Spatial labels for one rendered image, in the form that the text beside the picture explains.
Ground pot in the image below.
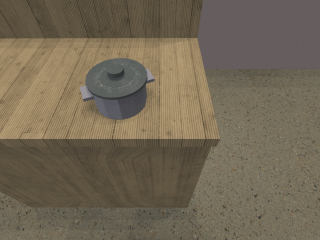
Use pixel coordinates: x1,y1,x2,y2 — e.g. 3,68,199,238
80,68,155,120

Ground table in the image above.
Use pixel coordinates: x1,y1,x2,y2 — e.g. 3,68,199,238
0,0,220,208

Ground lid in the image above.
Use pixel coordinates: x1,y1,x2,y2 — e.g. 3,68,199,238
85,58,148,100

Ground knob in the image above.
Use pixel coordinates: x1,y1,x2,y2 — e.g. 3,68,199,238
106,63,125,78

